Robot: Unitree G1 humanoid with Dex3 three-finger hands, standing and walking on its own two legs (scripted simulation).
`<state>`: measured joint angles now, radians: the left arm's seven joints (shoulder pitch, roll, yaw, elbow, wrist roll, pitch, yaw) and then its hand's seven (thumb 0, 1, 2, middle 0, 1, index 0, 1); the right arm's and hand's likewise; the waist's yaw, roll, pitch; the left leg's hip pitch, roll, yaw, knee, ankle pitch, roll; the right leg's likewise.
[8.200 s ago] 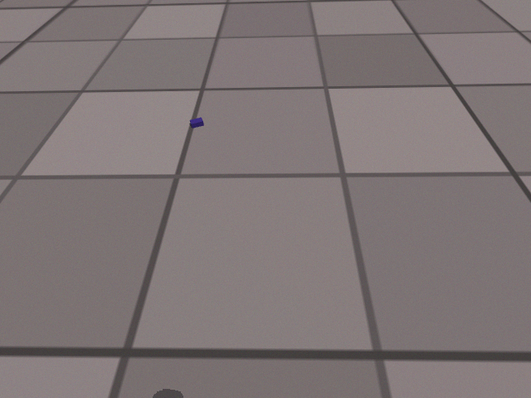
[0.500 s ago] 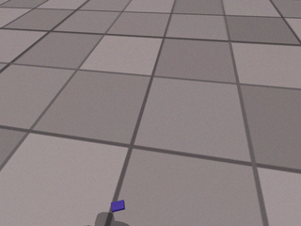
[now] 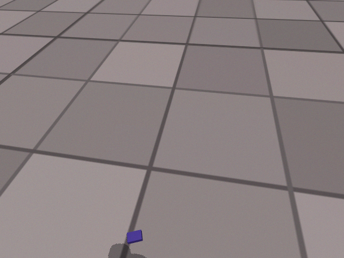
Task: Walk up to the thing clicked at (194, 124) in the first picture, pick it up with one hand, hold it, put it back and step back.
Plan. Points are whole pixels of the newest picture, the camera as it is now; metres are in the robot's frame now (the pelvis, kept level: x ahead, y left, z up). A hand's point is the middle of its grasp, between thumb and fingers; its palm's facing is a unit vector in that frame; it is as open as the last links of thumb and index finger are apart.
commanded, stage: stand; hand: left
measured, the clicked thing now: (134, 236) +0.37 +0.28 -0.77
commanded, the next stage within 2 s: walk up in 0.52 s
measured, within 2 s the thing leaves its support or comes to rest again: neither
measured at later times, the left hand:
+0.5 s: hand out of the picture +0.07 +0.26 -0.16, palm faces -0.02 -0.94 -0.35, open 7.4 cm
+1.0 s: hand out of the picture +0.05 +0.28 -0.16, palm faces +0.00 -0.92 -0.38, open 7.4 cm
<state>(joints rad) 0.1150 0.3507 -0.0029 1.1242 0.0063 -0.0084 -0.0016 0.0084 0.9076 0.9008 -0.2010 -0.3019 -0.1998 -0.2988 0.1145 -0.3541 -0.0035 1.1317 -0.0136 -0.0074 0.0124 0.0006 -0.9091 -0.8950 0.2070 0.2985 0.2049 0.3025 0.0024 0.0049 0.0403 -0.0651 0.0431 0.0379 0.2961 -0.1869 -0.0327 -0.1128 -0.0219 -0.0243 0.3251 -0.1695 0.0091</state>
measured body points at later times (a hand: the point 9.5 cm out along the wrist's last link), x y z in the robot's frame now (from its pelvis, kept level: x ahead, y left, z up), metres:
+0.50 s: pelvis +0.00 +0.00 +0.00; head +0.00 +0.00 +0.45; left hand +0.07 +0.30 -0.13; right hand +0.07 -0.30 -0.13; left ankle -0.02 +0.14 -0.75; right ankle +0.01 -0.12 -0.75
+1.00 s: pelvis -0.03 +0.01 -0.01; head +0.00 +0.01 +0.44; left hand +0.05 +0.33 -0.14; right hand +0.05 -0.29 -0.14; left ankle -0.02 +0.14 -0.75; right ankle +0.01 -0.12 -0.75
